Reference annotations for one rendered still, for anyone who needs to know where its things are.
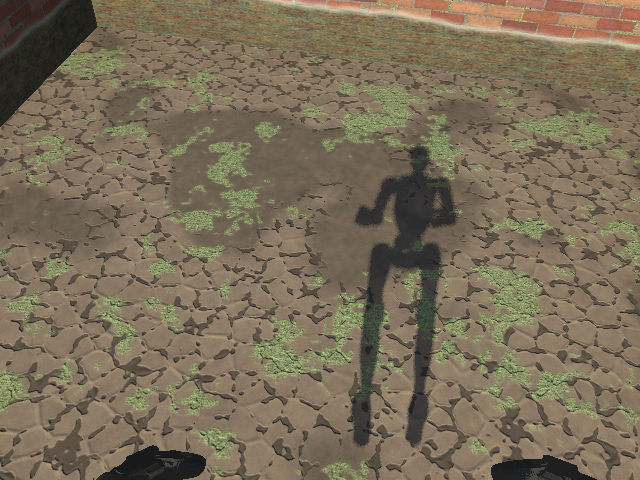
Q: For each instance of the robot left hand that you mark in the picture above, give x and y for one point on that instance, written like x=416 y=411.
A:
x=152 y=464

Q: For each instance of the robot right hand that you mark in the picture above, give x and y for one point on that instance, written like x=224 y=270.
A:
x=547 y=468

